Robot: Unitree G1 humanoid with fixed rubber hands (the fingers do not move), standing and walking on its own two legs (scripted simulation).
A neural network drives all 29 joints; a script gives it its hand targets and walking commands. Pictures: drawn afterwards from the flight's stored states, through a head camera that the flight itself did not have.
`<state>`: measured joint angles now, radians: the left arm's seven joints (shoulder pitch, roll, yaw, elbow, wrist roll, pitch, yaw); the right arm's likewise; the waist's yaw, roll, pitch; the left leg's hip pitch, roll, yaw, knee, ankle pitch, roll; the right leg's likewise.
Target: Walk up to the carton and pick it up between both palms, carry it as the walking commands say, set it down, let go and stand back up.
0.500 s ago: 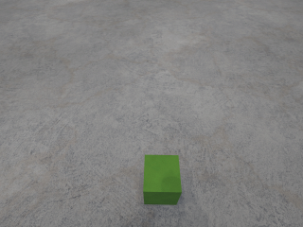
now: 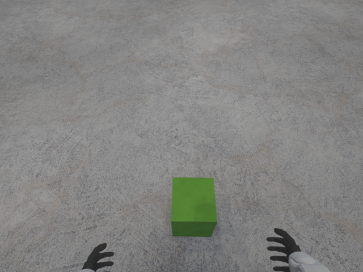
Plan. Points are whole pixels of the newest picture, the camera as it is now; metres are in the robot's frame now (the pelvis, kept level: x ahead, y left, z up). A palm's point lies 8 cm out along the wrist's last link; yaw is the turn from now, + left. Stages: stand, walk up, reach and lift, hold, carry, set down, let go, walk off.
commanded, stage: reach and lift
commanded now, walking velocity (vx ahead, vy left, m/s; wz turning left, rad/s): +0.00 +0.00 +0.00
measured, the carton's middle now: (192, 207) +0.48 -0.03 -0.63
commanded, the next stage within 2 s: none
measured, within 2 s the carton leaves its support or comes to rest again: neither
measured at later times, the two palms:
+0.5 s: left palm (97, 260) +0.17 +0.24 -0.15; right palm (278, 245) +0.20 -0.22 -0.15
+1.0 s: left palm (120, 203) +0.33 +0.21 -0.18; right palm (254, 196) +0.35 -0.20 -0.18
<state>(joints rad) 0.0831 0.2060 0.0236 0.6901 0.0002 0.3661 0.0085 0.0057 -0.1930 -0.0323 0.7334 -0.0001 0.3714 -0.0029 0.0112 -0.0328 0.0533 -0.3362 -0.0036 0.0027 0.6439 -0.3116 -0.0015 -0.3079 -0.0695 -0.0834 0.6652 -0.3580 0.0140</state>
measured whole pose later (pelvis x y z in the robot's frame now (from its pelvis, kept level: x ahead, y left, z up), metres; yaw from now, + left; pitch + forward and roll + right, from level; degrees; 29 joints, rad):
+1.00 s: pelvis -0.05 +0.00 -0.07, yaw -1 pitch +28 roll +0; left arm -0.61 0.20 0.14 0.62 0.00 0.31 0.10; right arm -0.74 -0.20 -0.19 0.79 0.00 0.27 0.00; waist 0.01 -0.01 0.06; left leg -1.18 0.01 0.00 1.02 -0.33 -0.01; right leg -1.16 -0.07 -0.06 1.06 -0.38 0.00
